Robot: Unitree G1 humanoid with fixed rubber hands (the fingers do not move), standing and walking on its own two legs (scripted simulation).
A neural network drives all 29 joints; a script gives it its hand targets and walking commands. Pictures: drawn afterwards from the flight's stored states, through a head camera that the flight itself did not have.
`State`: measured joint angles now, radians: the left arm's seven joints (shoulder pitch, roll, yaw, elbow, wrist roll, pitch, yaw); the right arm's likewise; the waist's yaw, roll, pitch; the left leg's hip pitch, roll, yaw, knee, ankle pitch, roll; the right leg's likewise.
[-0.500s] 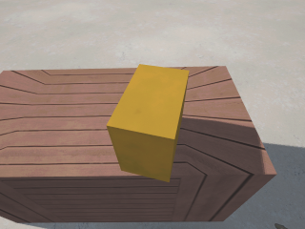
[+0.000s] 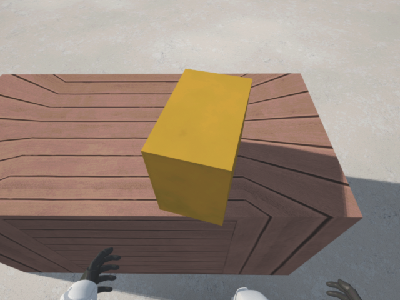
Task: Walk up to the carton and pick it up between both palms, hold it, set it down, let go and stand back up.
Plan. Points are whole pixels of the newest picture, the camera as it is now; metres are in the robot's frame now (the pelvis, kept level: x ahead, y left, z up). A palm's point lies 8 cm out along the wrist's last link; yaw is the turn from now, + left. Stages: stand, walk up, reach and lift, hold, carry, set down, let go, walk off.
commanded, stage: reach and lift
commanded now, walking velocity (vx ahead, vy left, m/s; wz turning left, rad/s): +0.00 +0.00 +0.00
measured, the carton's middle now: (203, 147) +0.45 +0.02 +0.02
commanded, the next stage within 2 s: none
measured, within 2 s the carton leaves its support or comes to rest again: neither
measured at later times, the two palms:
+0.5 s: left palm (81, 288) +0.17 +0.24 -0.03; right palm out of the picture +0.13 -0.24 -0.03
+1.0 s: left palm (62, 268) +0.19 +0.27 +0.01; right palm (318, 280) +0.17 -0.17 +0.02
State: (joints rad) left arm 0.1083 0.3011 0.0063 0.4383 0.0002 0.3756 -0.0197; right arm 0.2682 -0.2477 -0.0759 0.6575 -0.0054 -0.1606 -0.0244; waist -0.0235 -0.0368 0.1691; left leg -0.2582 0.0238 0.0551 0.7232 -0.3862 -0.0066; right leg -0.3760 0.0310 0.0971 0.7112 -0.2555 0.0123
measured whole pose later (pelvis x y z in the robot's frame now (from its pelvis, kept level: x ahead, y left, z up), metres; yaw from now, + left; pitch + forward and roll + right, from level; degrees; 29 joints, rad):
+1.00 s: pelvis +0.01 +0.03 +0.02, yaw +1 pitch -7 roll -1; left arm 0.27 0.33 -0.01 0.21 -0.09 -0.03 -0.12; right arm 0.46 -0.07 0.02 0.05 -0.01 -0.05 -0.18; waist 0.03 -0.02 0.10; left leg -0.12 0.01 0.06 0.56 -0.32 0.02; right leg -0.16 0.03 0.10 0.51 -0.23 0.01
